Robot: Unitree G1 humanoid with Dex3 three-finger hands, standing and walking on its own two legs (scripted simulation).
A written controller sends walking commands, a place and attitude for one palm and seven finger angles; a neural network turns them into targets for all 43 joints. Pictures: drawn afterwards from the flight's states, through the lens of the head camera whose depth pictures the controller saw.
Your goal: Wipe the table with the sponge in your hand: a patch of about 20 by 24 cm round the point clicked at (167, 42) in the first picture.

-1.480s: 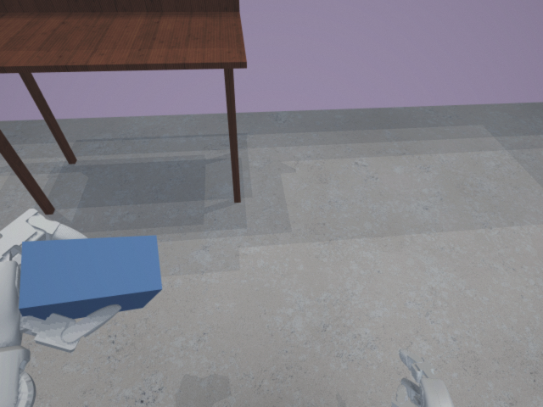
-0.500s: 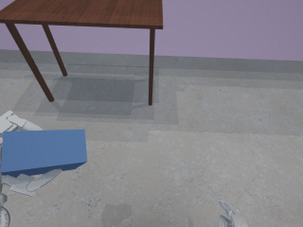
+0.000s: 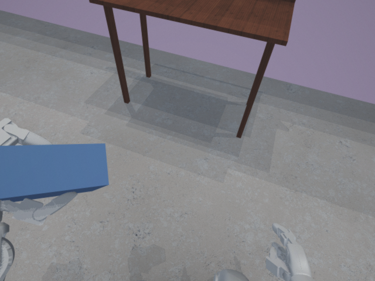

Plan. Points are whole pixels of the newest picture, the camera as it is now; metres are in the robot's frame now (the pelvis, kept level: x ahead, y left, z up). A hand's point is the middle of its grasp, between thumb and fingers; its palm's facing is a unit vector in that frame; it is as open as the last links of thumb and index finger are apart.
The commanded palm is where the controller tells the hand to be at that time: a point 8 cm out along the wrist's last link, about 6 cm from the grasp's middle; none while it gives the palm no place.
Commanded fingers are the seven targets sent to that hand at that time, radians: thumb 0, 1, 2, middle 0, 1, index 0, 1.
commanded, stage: walk to a spot facing it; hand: left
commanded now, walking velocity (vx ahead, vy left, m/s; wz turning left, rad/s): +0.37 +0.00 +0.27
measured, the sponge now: (70, 171) +0.24 +0.21 +0.17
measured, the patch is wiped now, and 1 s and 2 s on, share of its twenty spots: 0.00 0.00 0.00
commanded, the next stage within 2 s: turn to face it in 1.94 s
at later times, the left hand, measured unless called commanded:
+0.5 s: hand (61, 134) +0.29 +0.23 +0.19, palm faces +0.52 -0.73 -0.44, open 10.1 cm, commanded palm +0.23 +0.27 +0.19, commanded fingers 0.00 0.10 1.30 -1.20 -1.60 -1.20 -1.60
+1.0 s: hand (82, 94) +0.40 +0.24 +0.18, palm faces +0.64 -0.63 -0.45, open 10.1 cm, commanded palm +0.33 +0.26 +0.19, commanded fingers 0.00 0.10 1.30 -1.20 -1.60 -1.20 -1.60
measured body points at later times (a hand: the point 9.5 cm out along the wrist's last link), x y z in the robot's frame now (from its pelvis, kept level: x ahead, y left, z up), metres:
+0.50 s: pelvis +0.12 -0.04 +0.02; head +0.15 -0.03 +0.47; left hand +0.26 +0.27 +0.22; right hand +0.32 -0.27 -0.07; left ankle +0.16 +0.10 -0.70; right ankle +0.12 -0.14 -0.72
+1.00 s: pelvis +0.26 -0.05 +0.00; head +0.29 -0.08 +0.45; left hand +0.36 +0.27 +0.21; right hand +0.47 -0.21 -0.12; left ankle +0.19 +0.07 -0.63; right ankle +0.31 -0.14 -0.72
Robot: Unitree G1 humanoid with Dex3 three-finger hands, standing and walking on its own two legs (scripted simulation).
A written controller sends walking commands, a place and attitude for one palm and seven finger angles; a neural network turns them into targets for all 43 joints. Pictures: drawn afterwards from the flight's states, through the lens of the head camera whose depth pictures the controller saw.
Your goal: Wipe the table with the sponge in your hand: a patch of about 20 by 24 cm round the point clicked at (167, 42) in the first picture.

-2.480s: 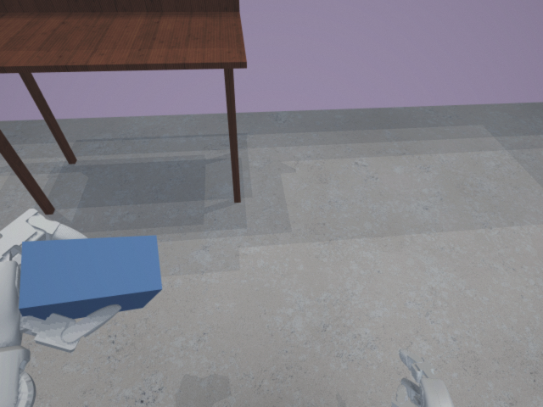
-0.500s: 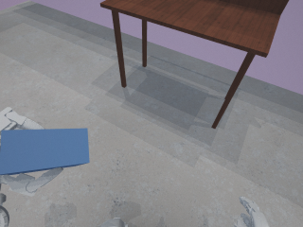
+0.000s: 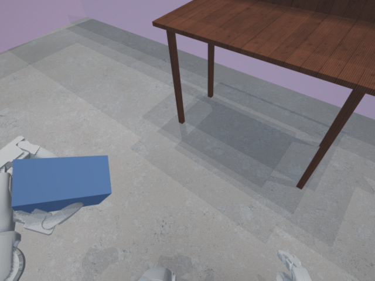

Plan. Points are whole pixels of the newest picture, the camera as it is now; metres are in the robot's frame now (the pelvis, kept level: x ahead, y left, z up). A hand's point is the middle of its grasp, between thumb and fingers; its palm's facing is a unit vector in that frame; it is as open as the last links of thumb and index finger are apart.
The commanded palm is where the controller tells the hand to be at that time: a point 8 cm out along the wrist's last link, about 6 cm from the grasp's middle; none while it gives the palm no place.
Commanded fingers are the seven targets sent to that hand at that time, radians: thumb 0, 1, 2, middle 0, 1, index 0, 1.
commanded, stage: walk to a spot facing it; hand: left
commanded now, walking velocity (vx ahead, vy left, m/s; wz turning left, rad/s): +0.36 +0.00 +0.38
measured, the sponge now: (77, 184) +0.23 +0.20 +0.16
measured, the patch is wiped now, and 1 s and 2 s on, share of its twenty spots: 0.00 0.00 0.00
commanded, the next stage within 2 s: turn to face it in 0.94 s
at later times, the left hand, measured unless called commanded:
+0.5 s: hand (57, 125) +0.32 +0.26 +0.20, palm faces +0.48 -0.75 -0.44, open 10.1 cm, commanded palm +0.27 +0.30 +0.19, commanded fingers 0.00 0.10 1.30 -1.20 -1.60 -1.20 -1.60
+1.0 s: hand (49, 109) +0.38 +0.31 +0.19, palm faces +0.68 -0.60 -0.43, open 10.1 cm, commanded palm +0.30 +0.33 +0.19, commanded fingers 0.00 0.10 1.30 -1.20 -1.60 -1.20 -1.60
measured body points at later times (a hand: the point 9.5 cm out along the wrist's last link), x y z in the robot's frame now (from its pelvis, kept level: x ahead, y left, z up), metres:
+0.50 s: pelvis +0.15 +0.00 +0.01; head +0.18 +0.01 +0.46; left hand +0.29 +0.29 +0.22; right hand +0.34 -0.17 -0.08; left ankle +0.15 +0.13 -0.73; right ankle +0.21 -0.13 -0.68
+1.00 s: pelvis +0.26 +0.01 -0.01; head +0.30 +0.04 +0.43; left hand +0.34 +0.34 +0.21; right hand +0.52 -0.18 -0.07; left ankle +0.27 +0.13 -0.73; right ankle +0.26 -0.13 -0.69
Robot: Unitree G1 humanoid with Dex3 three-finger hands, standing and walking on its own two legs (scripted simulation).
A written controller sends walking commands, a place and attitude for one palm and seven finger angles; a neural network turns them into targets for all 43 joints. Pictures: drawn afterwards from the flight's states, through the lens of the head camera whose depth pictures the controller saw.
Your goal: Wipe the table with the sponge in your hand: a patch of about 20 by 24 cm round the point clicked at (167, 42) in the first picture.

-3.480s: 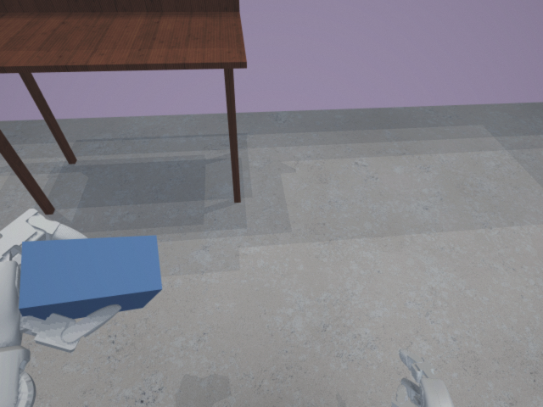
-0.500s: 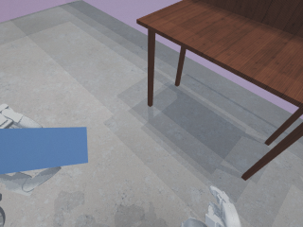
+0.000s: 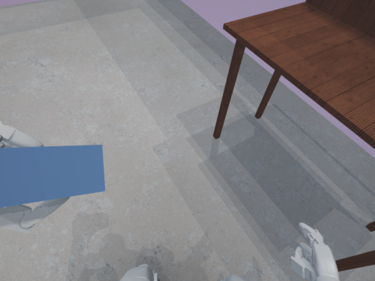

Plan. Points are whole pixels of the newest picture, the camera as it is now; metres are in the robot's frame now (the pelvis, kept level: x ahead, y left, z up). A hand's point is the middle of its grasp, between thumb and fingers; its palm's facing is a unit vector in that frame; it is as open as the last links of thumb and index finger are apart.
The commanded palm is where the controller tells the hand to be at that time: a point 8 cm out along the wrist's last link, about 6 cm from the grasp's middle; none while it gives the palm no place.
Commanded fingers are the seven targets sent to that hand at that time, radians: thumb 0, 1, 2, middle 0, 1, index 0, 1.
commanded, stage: turn to face it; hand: left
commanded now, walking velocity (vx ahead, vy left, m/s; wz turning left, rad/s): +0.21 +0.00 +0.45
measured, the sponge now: (62, 172) +0.24 +0.20 +0.18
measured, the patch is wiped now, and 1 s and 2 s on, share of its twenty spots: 0.00 0.00 0.00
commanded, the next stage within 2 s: none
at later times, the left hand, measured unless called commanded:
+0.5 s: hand (100, 143) +0.28 +0.15 +0.19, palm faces +0.34 -0.85 -0.40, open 10.1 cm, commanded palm +0.22 +0.21 +0.20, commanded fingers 0.00 0.10 1.30 -1.20 -1.60 -1.20 -1.60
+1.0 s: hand (179, 142) +0.30 +0.04 +0.19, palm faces +0.03 -0.86 -0.51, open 10.1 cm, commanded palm +0.25 +0.11 +0.20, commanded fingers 0.00 0.10 1.30 -1.20 -1.60 -1.20 -1.60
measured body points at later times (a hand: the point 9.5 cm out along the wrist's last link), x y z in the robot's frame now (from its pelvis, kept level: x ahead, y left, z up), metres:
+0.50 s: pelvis +0.04 -0.06 +0.02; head +0.07 -0.08 +0.47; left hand +0.26 +0.20 +0.21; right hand +0.23 -0.30 -0.07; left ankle +0.03 +0.08 -0.65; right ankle +0.11 -0.13 -0.71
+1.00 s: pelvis -0.01 -0.08 +0.01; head +0.03 -0.12 +0.45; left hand +0.29 +0.09 +0.21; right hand +0.07 -0.32 -0.10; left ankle +0.05 +0.08 -0.71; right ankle -0.02 -0.19 -0.72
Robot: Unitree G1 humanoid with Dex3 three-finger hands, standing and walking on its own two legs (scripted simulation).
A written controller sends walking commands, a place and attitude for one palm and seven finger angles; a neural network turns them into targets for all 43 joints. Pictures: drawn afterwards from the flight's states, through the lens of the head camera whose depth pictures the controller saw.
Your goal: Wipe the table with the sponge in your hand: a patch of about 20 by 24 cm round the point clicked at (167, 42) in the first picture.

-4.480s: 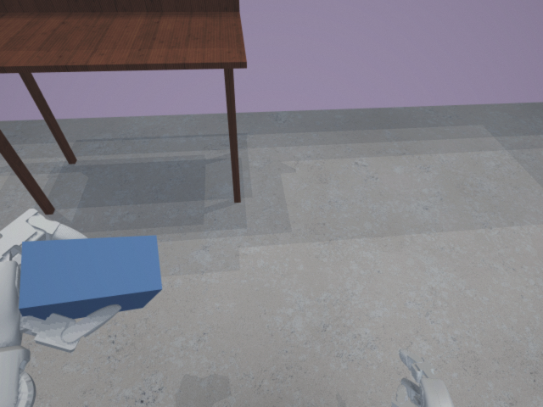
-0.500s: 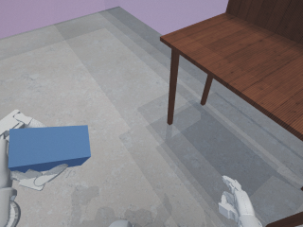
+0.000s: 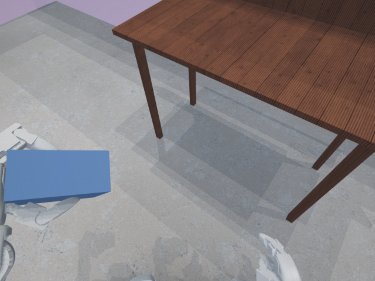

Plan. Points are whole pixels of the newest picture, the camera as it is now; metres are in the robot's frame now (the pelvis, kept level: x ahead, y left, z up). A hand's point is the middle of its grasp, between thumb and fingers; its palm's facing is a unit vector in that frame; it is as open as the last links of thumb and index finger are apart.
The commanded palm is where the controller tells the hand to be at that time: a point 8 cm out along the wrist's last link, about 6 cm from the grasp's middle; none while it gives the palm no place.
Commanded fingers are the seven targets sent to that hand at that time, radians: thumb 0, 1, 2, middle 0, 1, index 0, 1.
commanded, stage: turn to face it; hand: left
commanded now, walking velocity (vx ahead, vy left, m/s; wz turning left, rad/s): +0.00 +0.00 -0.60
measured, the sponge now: (73, 177) +0.24 +0.20 +0.16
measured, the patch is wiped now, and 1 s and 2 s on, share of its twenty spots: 0.00 0.00 0.00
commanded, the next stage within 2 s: take the last steps up to it in 1.60 s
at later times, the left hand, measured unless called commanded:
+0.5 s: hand (76, 194) +0.21 +0.17 +0.19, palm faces +0.19 -0.89 -0.42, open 10.1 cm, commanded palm +0.17 +0.21 +0.19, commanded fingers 0.00 0.10 1.30 -1.20 -1.60 -1.20 -1.60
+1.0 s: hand (179, 226) +0.17 +0.02 +0.19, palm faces -0.16 -0.84 -0.51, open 10.1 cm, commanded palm +0.15 +0.09 +0.19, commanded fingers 0.00 0.10 1.30 -1.20 -1.60 -1.20 -1.60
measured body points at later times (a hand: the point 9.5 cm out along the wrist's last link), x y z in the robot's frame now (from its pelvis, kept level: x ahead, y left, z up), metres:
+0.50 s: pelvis -0.06 -0.01 +0.01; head -0.04 -0.01 +0.46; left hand +0.19 +0.21 +0.21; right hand +0.06 -0.29 -0.06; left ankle -0.03 +0.13 -0.72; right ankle -0.03 -0.10 -0.68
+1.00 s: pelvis -0.14 -0.05 +0.01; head -0.10 -0.08 +0.46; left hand +0.17 +0.07 +0.22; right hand -0.16 -0.36 -0.08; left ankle -0.08 +0.08 -0.69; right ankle -0.10 -0.15 -0.72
